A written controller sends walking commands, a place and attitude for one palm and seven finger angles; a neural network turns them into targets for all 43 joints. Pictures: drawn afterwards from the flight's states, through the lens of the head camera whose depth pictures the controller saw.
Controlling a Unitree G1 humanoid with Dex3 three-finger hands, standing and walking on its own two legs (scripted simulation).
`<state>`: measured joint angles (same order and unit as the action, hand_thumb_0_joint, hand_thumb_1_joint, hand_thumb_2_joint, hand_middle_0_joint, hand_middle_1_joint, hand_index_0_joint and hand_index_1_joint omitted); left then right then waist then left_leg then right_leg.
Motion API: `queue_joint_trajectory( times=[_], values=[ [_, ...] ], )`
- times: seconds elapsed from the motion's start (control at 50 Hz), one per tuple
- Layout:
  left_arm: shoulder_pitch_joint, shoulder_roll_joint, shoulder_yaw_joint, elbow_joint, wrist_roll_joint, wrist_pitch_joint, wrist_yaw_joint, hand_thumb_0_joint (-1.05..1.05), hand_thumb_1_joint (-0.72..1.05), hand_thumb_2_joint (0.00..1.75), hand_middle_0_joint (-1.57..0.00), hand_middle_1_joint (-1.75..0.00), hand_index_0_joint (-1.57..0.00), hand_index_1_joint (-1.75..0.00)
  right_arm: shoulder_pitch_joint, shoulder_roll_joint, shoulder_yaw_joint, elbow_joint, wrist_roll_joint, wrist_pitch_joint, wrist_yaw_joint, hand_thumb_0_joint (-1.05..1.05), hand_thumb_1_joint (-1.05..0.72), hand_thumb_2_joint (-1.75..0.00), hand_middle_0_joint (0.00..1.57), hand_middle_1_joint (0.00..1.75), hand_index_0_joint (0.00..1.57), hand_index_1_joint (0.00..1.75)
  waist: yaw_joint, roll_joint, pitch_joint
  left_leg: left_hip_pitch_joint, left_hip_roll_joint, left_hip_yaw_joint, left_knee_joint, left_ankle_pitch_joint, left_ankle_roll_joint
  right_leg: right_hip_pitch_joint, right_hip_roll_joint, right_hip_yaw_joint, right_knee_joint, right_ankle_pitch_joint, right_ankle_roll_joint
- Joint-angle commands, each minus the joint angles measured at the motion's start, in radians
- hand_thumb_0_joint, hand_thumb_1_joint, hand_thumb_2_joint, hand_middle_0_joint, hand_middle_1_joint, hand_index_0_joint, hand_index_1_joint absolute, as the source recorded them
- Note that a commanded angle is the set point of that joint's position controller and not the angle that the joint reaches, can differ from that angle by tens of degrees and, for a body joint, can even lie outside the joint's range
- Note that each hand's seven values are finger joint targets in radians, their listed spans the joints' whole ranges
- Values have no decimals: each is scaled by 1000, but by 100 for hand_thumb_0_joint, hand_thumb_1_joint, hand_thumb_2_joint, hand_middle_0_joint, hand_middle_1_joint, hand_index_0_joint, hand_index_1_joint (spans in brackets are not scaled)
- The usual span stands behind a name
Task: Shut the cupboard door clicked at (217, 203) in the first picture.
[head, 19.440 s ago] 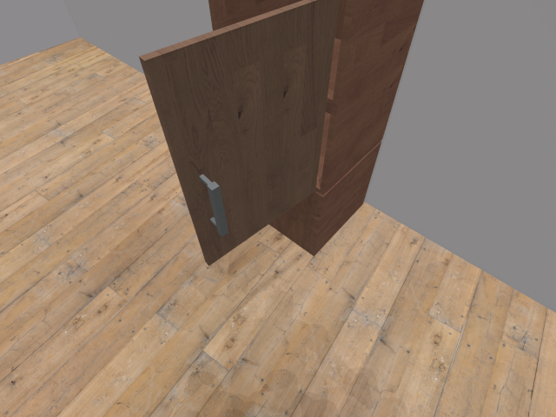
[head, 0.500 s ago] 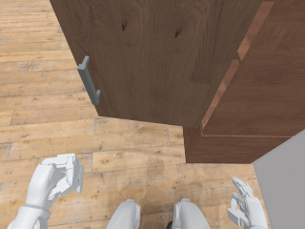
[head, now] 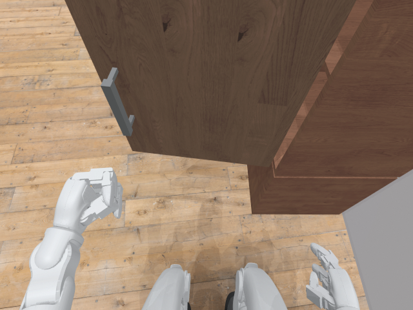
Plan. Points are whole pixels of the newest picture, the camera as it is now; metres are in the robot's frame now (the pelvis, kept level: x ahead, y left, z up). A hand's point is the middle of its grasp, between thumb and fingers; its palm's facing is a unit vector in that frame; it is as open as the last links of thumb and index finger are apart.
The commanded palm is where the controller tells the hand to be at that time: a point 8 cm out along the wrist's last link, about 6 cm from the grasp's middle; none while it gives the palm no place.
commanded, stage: bring the fist close to the handle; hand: left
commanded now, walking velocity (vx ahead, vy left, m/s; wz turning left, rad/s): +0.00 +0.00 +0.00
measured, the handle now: (121, 104) +0.52 +0.22 +0.03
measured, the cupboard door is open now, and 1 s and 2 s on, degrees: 83 83 72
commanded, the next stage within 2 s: push the door shut along its arc in 1.02 s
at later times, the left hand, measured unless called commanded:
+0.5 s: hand (123, 154) +0.40 +0.19 +0.02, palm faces -0.09 -1.00 -0.03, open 3.1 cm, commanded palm +0.39 +0.24 +0.03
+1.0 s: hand (129, 141) +0.43 +0.18 +0.02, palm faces -0.07 -1.00 -0.05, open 3.1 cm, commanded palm +0.41 +0.24 +0.03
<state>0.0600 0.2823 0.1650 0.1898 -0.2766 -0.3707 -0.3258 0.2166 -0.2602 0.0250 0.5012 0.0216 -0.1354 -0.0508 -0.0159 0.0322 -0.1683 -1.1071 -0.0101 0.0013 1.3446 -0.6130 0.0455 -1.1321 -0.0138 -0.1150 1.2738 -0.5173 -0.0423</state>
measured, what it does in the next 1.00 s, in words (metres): stands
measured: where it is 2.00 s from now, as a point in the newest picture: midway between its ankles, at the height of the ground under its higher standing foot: outside the picture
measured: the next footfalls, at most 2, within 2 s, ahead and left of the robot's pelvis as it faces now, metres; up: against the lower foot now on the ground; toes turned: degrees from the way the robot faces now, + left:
none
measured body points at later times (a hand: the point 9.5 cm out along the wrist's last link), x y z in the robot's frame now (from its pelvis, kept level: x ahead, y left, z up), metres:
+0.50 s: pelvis +0.00 +0.00 +0.00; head +0.13 +0.01 +0.43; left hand +0.40 +0.24 +0.03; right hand +0.13 -0.26 -0.11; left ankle +0.01 +0.09 -0.61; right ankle +0.05 -0.10 -0.61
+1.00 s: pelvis +0.00 +0.00 +0.00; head +0.14 +0.01 +0.43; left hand +0.43 +0.24 +0.03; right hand +0.08 -0.27 -0.12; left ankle +0.01 +0.09 -0.61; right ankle +0.05 -0.10 -0.61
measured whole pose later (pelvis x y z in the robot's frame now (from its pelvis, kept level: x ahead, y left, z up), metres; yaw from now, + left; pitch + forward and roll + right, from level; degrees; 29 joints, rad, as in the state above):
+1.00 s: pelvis +0.00 +0.00 +0.00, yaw -1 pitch +26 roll -2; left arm -0.52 0.36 0.32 0.86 -0.19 -0.52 -0.32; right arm 0.29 -0.27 0.01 0.61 0.01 -0.01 -0.02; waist -0.09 0.03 -0.15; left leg -1.17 0.00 0.03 1.31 -0.59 0.05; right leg -1.21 0.00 -0.08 1.25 -0.49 -0.04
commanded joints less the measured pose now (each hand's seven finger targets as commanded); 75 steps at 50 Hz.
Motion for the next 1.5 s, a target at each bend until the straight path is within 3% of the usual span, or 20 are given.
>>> queue_joint_trajectory(
  times=[0.0, 0.32, 0.34, 0.38, 0.44, 0.56, 0.6, 0.64, 0.74, 0.8, 0.84, 0.94, 0.98, 1.02, 1.04, 1.1, 1.2, 1.26, 1.38, 1.48],
  values=[
    [-186, 145, 111, -112, -20, -58, 17, 0, 90, 90, -130, -150, -130, -150, 23, -146, -68, -115, 7, -37, -5, 0, -90, -90, 20, 30, 20, 30, -4, -9, -346, 143, -1, -59, -226, 297, -27, 327, 21, 93, -167, 194, 9],
    [-571, 197, 140, 189, 4, -136, -19, 0, 90, 90, -130, -150, -130, -150, 75, -166, -77, -35, 4, 2, 2, 0, -90, -90, 20, 30, 20, 30, -37, 27, -394, 180, 7, -58, -217, 361, -32, 281, 18, 96, -148, 265, 8],
    [-608, 234, 165, 209, 8, -141, -16, 0, 90, 90, -130, -150, -130, -150, 82, -172, -76, -32, 4, 5, 0, 0, -90, -90, 20, 30, 20, 30, -39, 27, -395, 173, 8, -63, -214, 364, -32, 275, 23, 94, -141, 260, 5],
    [-703, 205, 129, 252, 23, -143, -13, 0, 90, 90, -130, -150, -130, -150, 87, -168, -75, -16, 2, 12, 1, 0, -90, -90, 20, 30, 20, 30, -59, 33, -397, 183, 9, -67, -211, 342, -31, 244, 19, 94, -144, 242, 10],
    [-779, 270, 183, 322, 30, -153, -4, 0, 90, 90, -130, -150, -130, -150, 106, -177, -73, -7, 0, 22, -1, 0, -90, -90, 20, 30, 20, 30, -53, 49, -415, 178, 7, -69, -206, 348, -32, 243, 24, 95, -139, 240, 5],
    [-905, 303, 193, 437, 54, -165, -13, 0, 90, 90, -130, -150, -130, -150, 138, -182, -73, 23, -6, 46, 9, 0, -90, -90, 20, 30, 20, 30, -75, 50, -471, 206, 15, -77, -188, 417, -36, 223, 23, 91, -122, 293, 10],
    [-911, 286, 184, 475, 57, -163, -18, 0, 90, 90, -130, -150, -130, -150, 147, -180, -74, 22, -7, 53, 15, 0, -90, -90, 20, 30, 20, 30, -77, 57, -470, 203, 14, -77, -187, 412, -35, 217, 23, 92, -126, 287, 10],
    [-866, 298, 200, 470, 54, -167, -21, 0, 90, 90, -130, -150, -130, -150, 157, -183, -76, 7, -6, 61, 21, 0, -90, -90, 20, 30, 20, 30, -54, 71, -503, 232, 13, -81, -196, 465, -41, 234, 29, 85, -119, 308, 4],
    [-848, 267, 186, 467, 49, -163, -10, 0, 90, 90, -130, -150, -130, -150, 158, -177, -78, -1, 0, 83, 32, 0, -90, -90, 20, 30, 20, 30, -68, 16, -458, 191, 13, -70, -207, 426, -30, 255, 28, 87, -140, 306, 11],
    [-875, 307, 220, 452, 57, -182, 8, 0, 90, 90, -130, -150, -130, -150, 162, -176, -78, 8, -3, 92, 28, 0, -90, -90, 20, 30, 20, 30, -69, -5, -460, 159, 10, -60, -208, 381, -23, 288, 25, 101, -148, 300, 15],
    [-904, 317, 221, 424, 62, -205, 15, 0, 90, 90, -130, -150, -130, -150, 159, -174, -77, 7, -7, 89, 25, 0, -90, -90, 20, 30, 20, 30, -66, 48, -466, 180, 8, -62, -206, 385, -27, 266, 27, 99, -142, 290, 10],
    [-910, 310, 208, 443, 63, -223, 2, 0, 90, 90, -130, -150, -130, -150, 160, -176, -77, 19, -10, 89, 23, 0, -90, -90, 20, 30, 20, 30, -71, 49, -489, 208, 9, -68, -205, 394, -28, 266, 29, 98, -143, 291, 9],
    [-893, 286, 191, 481, 60, -212, -9, 0, 90, 90, -130, -150, -130, -150, 155, -173, -76, 24, -7, 93, 23, 0, -90, -90, 20, 30, 20, 30, -78, 40, -452, 191, 10, -62, -207, 371, -26, 255, 25, 102, -155, 280, 14],
    [-914, 307, 203, 510, 61, -200, -15, 0, 90, 90, -130, -150, -130, -150, 154, -177, -73, 27, -6, 97, 20, 0, -90, -90, 20, 30, 20, 30, -84, 22, -427, 155, 9, -60, -206, 337, -21, 260, 25, 105, -159, 264, 14],
    [-916, 330, 223, 493, 57, -204, -18, 0, 90, 90, -130, -150, -130, -150, 156, -178, -73, 20, -6, 95, 17, 0, -90, -90, 20, 30, 20, 30, -68, 45, -446, 164, 6, -60, -204, 355, -23, 275, 26, 106, -152, 273, 9],
    [-891, 276, 180, 460, 51, -205, -23, 0, 90, 90, -130, -150, -130, -150, 148, -173, -77, 15, -5, 93, 23, 0, -90, -90, 20, 30, 20, 30, -67, 65, -486, 232, 13, -69, -209, 411, -31, 255, 25, 95, -147, 301, 10],
    [-995, 301, 171, 527, 69, -199, -37, 0, 90, 90, -130, -150, -130, -150, 152, -179, -74, 33, -2, 98, 17, 0, -90, -90, 20, 30, 20, 30, -105, 23, -408, 164, 11, -68, -194, 338, -20, 227, 24, 103, -156, 260, 14],
    [-1106, 334, 175, 531, 77, -214, -48, 0, 90, 90, -130, -150, -130, -150, 154, -183, -71, 41, -6, 93, 10, 0, -90, -90, 20, 30, 20, 30, -111, 64, -460, 184, 8, -72, -177, 340, -20, 217, 23, 109, -144, 253, 9],
    [-1122, 374, 189, 638, 85, -190, -90, 0, 90, 90, -130, -150, -130, -150, 170, -191, -61, 43, -6, 100, 14, 0, -90, -90, 20, 30, 20, 30, -111, 92, -481, 193, 10, -80, -162, 396, -23, 199, 29, 102, -128, 279, 3],
    [-1223, 414, 196, 692, 90, -156, -117, 0, 90, 90, -130, -150, -130, -150, 193, -204, -58, 48, -4, 106, 13, 0, -90, -90, 20, 30, 20, 30, -149, 59, -466, 132, 13, -80, -141, 334, -9, 177, 32, 107, -133, 237, 7]
  ],
)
